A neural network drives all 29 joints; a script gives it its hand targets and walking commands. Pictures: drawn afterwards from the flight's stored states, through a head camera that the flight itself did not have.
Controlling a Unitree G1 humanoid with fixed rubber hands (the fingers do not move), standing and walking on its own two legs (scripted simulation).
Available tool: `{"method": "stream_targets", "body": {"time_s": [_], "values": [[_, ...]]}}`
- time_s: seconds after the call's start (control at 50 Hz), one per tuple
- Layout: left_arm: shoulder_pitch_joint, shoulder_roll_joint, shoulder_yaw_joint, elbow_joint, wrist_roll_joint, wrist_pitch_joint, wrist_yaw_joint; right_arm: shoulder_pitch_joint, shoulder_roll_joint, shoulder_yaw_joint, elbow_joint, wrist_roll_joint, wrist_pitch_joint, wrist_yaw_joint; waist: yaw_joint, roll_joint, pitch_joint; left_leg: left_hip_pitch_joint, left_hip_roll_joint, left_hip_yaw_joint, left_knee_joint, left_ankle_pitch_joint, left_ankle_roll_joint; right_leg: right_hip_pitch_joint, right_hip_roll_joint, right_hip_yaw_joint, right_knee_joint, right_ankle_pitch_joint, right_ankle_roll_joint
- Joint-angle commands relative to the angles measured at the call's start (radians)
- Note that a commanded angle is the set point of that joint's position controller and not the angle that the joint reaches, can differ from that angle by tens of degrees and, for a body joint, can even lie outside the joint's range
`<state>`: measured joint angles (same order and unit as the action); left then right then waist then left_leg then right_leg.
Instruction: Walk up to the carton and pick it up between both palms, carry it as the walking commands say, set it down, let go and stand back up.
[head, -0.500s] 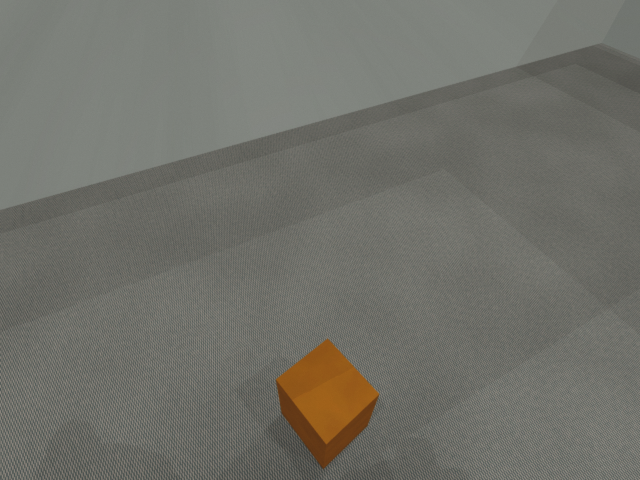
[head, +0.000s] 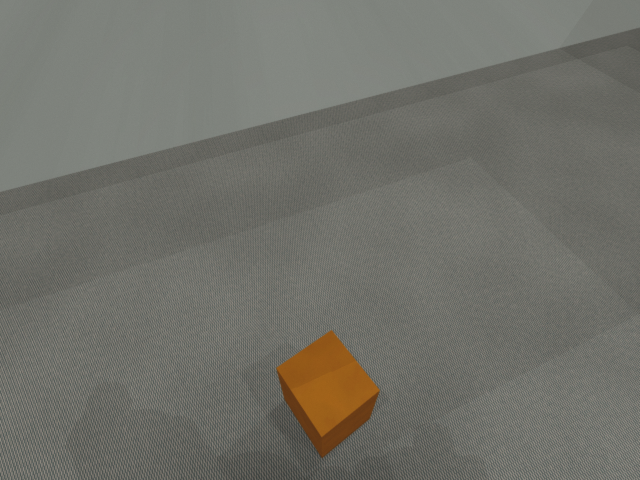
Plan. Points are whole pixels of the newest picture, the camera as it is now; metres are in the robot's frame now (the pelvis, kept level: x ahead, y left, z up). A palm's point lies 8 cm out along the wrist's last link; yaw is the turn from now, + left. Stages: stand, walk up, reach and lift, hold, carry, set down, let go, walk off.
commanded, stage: walk up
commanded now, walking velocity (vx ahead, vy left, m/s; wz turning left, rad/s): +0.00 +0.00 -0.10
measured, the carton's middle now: (326, 395) +0.41 +0.00 -0.63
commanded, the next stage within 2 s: none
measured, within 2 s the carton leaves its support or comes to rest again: neither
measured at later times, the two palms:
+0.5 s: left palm out of the picture +0.05 +0.24 -0.14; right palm out of the picture -0.03 -0.29 -0.09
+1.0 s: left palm out of the picture -0.08 +0.06 -0.14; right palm (587, 438) +0.19 -0.35 -0.12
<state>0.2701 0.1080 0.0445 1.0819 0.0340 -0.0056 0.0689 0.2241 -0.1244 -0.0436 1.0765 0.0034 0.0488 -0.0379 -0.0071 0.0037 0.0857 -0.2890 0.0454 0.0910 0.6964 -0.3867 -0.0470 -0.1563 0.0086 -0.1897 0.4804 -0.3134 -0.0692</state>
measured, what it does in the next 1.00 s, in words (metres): steps to the right, turning left: left foot, then right foot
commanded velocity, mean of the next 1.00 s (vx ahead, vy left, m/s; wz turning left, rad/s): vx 0.03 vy -0.22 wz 0.37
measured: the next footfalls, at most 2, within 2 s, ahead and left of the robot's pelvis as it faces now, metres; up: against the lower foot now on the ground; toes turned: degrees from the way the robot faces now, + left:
left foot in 0.12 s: +0.02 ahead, +0.12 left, +0.00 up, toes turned +7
right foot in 0.68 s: +0.03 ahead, -0.25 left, +0.00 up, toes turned +8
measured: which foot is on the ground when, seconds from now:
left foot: up 0.00-0.10, down 0.12-0.68, up 0.70-1.00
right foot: down 0.00-0.14, up 0.16-0.66, down 0.68-1.00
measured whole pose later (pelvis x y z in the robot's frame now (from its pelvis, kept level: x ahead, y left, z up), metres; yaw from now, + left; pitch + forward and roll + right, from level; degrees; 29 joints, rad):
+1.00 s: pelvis -0.01 -0.16 +0.00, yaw +24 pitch +3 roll -1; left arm 0.28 0.20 0.03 0.92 0.03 0.02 0.02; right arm 0.15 -0.22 -0.06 0.90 -0.04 0.05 -0.03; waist 0.04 0.00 0.03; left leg -0.39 0.01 0.10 0.74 -0.40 0.01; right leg -0.20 -0.03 -0.28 0.49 -0.33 -0.04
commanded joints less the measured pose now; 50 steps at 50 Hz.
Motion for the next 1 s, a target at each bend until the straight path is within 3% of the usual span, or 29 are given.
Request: {"method": "stream_targets", "body": {"time_s": [0.0, 0.02, 0.06, 0.08, 0.1, 0.12, 0.14, 0.16, 0.18, 0.2, 0.22, 0.26, 0.3, 0.34, 0.44, 0.52, 0.58, 0.62, 0.64, 0.66, 0.68, 0.7, 0.72, 0.78, 0.82, 0.88, 0.92, 0.96, 0.98], "values": [[0.141, 0.110, 0.015, 0.000, 0.022, -0.008, 0.003, -0.042, -0.075, -0.005, -0.049, -0.011, -0.009, -0.009, 0.048, -0.064, 0.032, 0.007, 0.033, -0.091, 0.073, -0.137, 0.033, -0.154, -0.357, 0.313, -0.170, 0.512, -0.118], [0.074, 0.134, 0.022, -0.039, 0.021, 0.001, 0.001, -0.026, -0.067, -0.016, -0.058, -0.005, -0.012, -0.010, 0.026, -0.093, 0.022, 0.042, 0.025, -0.067, -0.006, -0.083, 0.031, -0.185, -0.311, 0.284, -0.155, 0.478, -0.084], [-0.048, 0.207, 0.043, -0.106, 0.001, 0.007, 0.019, 0.073, -0.073, -0.031, -0.066, -0.017, -0.022, -0.007, -0.028, -0.036, -0.101, 0.077, 0.020, -0.015, -0.158, 0.138, 0.027, -0.061, -0.275, 0.122, -0.009, 0.434, -0.036], [-0.036, 0.195, 0.042, -0.122, -0.005, 0.006, 0.012, 0.110, -0.144, -0.048, -0.067, -0.022, -0.033, -0.016, -0.059, 0.112, -0.151, 0.179, 0.110, -0.132, -0.259, 0.401, 0.055, -0.094, -0.231, 0.073, 0.131, 0.382, 0.013], [-0.039, 0.154, 0.042, -0.160, -0.006, 0.008, 0.001, 0.106, -0.241, -0.075, -0.067, -0.026, -0.043, -0.022, -0.061, 0.313, -0.193, 0.296, 0.294, -0.378, -0.305, 0.745, 0.150, -0.254, -0.087, 0.035, 0.346, 0.070, 0.078], [-0.066, 0.139, 0.046, -0.177, -0.001, 0.011, -0.003, 0.106, -0.237, -0.060, -0.061, -0.031, -0.047, -0.024, -0.073, 0.310, -0.201, 0.350, 0.366, -0.457, -0.323, 0.914, 0.253, -0.360, -0.035, 0.110, 0.486, -0.278, 0.087], [-0.043, 0.133, 0.053, -0.162, 0.007, 0.020, -0.008, 0.106, -0.216, -0.048, -0.057, -0.022, -0.051, -0.027, -0.049, 0.182, -0.200, 0.299, 0.366, -0.373, -0.315, 0.904, 0.280, -0.328, -0.062, 0.156, 0.532, -0.282, 0.085], [-0.016, 0.118, 0.041, -0.146, 0.005, 0.030, -0.014, 0.064, -0.178, -0.034, -0.068, -0.019, -0.054, -0.031, -0.030, 0.147, -0.190, 0.213, 0.343, -0.306, -0.332, 0.808, 0.285, -0.270, -0.075, 0.170, 0.519, -0.236, 0.090], [-0.034, 0.110, 0.042, -0.123, 0.003, 0.038, -0.015, 0.030, -0.161, -0.037, -0.071, -0.035, -0.054, -0.036, -0.024, 0.098, -0.126, 0.172, 0.329, -0.278, -0.340, 0.856, 0.270, -0.288, -0.065, 0.165, 0.515, -0.189, 0.093], [-0.053, 0.144, 0.059, -0.133, 0.025, 0.050, -0.028, 0.091, -0.183, -0.035, -0.059, -0.050, -0.050, -0.044, -0.046, 0.034, -0.090, 0.208, 0.355, -0.305, -0.339, 0.922, 0.287, -0.369, -0.041, 0.167, 0.586, -0.167, 0.103], [-0.061, 0.163, 0.076, -0.158, 0.046, 0.066, -0.044, 0.192, -0.242, -0.051, -0.035, -0.056, -0.038, -0.052, -0.050, -0.019, -0.080, 0.259, 0.396, -0.392, -0.348, 0.853, 0.276, -0.456, -0.054, 0.191, 0.684, -0.153, 0.121], [-0.049, 0.168, 0.078, -0.177, 0.047, 0.079, -0.070, 0.191, -0.285, -0.056, -0.045, -0.038, -0.026, -0.052, -0.023, 0.004, -0.070, 0.229, 0.383, -0.369, -0.345, 0.721, 0.227, -0.464, -0.067, 0.240, 0.690, -0.094, 0.127], [-0.075, 0.170, 0.071, -0.197, 0.057, 0.079, -0.090, 0.168, -0.285, -0.060, -0.059, -0.040, -0.030, -0.045, -0.014, 0.004, -0.059, 0.220, 0.314, -0.317, -0.344, 0.654, 0.185, -0.473, -0.061, 0.236, 0.679, -0.033, 0.128], [-0.086, 0.156, 0.059, -0.214, 0.060, 0.081, -0.105, 0.192, -0.274, -0.055, -0.064, -0.039, -0.040, -0.033, -0.012, 0.075, -0.057, 0.204, 0.281, -0.308, -0.352, 0.646, 0.145, -0.458, -0.051, 0.224, 0.668, 0.017, 0.130], [-0.114, 0.149, 0.033, -0.245, 0.030, 0.089, -0.117, 0.170, -0.289, -0.078, -0.093, -0.046, -0.045, -0.007, -0.011, 0.308, -0.061, 0.102, 0.222, -0.282, -0.377, 0.467, 0.139, -0.371, -0.045, 0.199, 0.511, 0.037, 0.138], [-0.148, 0.168, 0.027, -0.267, 0.017, 0.091, -0.115, 0.174, -0.345, -0.100, -0.114, -0.059, -0.032, -0.005, -0.033, 0.351, -0.083, 0.064, 0.250, -0.356, -0.409, 0.346, 0.136, -0.295, -0.047, 0.191, 0.330, -0.056, 0.143], [-0.103, 0.172, 0.025, -0.261, 0.006, 0.074, -0.113, 0.107, -0.364, -0.105, -0.141, -0.053, -0.024, -0.005, -0.008, 0.330, -0.107, -0.055, 0.230, -0.355, -0.415, 0.071, 0.109, -0.134, -0.037, 0.179, 0.130, -0.111, 0.133], [0.076, 0.196, 0.033, -0.194, -0.001, 0.045, -0.093, 0.010, -0.321, -0.091, -0.175, -0.032, -0.021, -0.006, 0.085, 0.158, -0.141, -0.257, 0.126, -0.252, -0.261, -0.095, 0.068, 0.144, -0.025, 0.141, -0.077, -0.033, 0.104], [0.154, 0.278, 0.058, -0.180, 0.008, 0.032, -0.081, 0.020, -0.248, -0.073, -0.187, -0.036, -0.019, -0.011, 0.139, -0.168, -0.151, -0.368, -0.014, -0.122, 0.001, -0.166, 0.035, 0.188, -0.179, 0.271, -0.275, -0.200, 0.072], [0.082, 0.347, 0.060, -0.225, 0.020, 0.024, -0.077, 0.041, -0.181, -0.064, -0.200, -0.053, -0.012, -0.016, 0.111, -0.360, -0.155, -0.465, -0.051, -0.051, 0.260, -0.246, 0.014, 0.113, -0.360, 0.413, -0.318, -0.340, 0.013], [-0.007, 0.333, 0.052, -0.258, 0.012, 0.021, -0.078, 0.070, -0.185, -0.065, -0.200, -0.064, -0.005, -0.017, 0.051, -0.318, -0.103, -0.470, -0.006, -0.043, 0.350, -0.205, 0.005, -0.005, -0.379, 0.427, -0.351, -0.431, -0.018], [-0.043, 0.310, 0.042, -0.272, 0.002, 0.022, -0.074, 0.044, -0.212, -0.069, -0.204, -0.054, 0.000, -0.010, 0.048, -0.272, -0.076, -0.451, 0.000, -0.053, 0.412, -0.134, 0.003, -0.060, -0.362, 0.375, -0.372, -0.382, -0.044], [-0.039, 0.285, 0.035, -0.262, 0.014, 0.016, -0.068, -0.014, -0.218, -0.068, -0.221, -0.046, 0.002, -0.001, 0.068, -0.287, -0.040, -0.391, 0.036, -0.059, 0.447, -0.091, 0.018, -0.143, -0.346, 0.350, -0.373, -0.256, -0.064], [-0.109, 0.185, 0.015, -0.256, 0.018, 0.010, -0.053, 0.095, -0.220, -0.080, -0.154, -0.040, 0.011, 0.028, -0.002, -0.218, -0.044, -0.316, 0.011, -0.038, 0.476, -0.006, 0.003, -0.112, -0.235, 0.154, -0.295, -0.054, -0.048], [-0.076, 0.177, 0.011, -0.252, 0.010, 0.003, -0.041, 0.075, -0.204, -0.071, -0.167, -0.041, 0.010, 0.028, 0.004, -0.170, -0.049, -0.343, -0.003, -0.025, 0.409, -0.011, 0.019, -0.024, -0.239, 0.127, -0.250, 0.058, -0.056], [0.019, 0.194, 0.015, -0.225, 0.007, 0.004, -0.037, -0.029, -0.145, -0.036, -0.218, -0.035, -0.003, 0.020, 0.048, -0.208, -0.066, -0.301, -0.011, -0.018, 0.171, -0.065, 0.051, 0.074, -0.266, 0.134, -0.177, 0.212, -0.079], [0.050, 0.208, 0.015, -0.202, 0.005, 0.013, -0.037, -0.022, -0.132, -0.024, -0.232, -0.040, -0.016, 0.005, 0.039, -0.182, -0.103, -0.178, -0.045, 0.007, 0.053, -0.113, 0.070, 0.082, -0.282, 0.124, -0.088, 0.422, -0.094], [0.055, 0.226, 0.013, -0.179, -0.012, 0.024, -0.045, 0.056, -0.123, -0.015, -0.212, -0.040, -0.029, -0.007, -0.014, -0.099, -0.132, 0.036, -0.049, 0.010, -0.167, 0.133, 0.076, 0.015, -0.239, 0.082, 0.012, 0.430, -0.041], [0.060, 0.221, 0.012, -0.176, -0.024, 0.027, -0.051, 0.109, -0.154, -0.024, -0.189, -0.039, -0.036, -0.013, -0.052, -0.013, -0.152, 0.211, 0.007, -0.053, -0.271, 0.295, 0.092, -0.097, -0.204, 0.046, 0.104, 0.366, 0.011]]}}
